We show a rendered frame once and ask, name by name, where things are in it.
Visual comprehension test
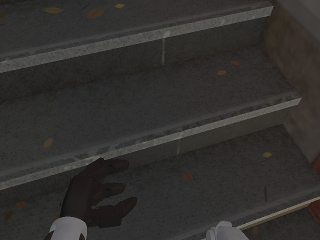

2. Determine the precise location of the right robot thigh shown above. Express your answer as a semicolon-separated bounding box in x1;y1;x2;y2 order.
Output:
206;226;249;240

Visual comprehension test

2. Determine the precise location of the left robot forearm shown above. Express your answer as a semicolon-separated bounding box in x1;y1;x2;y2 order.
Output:
44;216;87;240

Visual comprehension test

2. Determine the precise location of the right robot shin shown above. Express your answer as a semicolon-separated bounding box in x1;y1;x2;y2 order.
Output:
215;221;232;229

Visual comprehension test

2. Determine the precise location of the left robot hand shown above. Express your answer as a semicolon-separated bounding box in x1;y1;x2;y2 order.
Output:
59;157;138;229

